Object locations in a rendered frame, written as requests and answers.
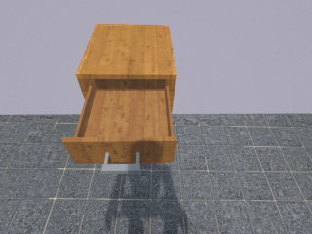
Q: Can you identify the drawer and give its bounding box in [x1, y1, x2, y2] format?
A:
[62, 79, 178, 164]

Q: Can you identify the cabinet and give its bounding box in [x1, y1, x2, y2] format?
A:
[75, 24, 177, 164]

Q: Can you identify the handle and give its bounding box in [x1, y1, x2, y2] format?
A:
[101, 152, 140, 174]

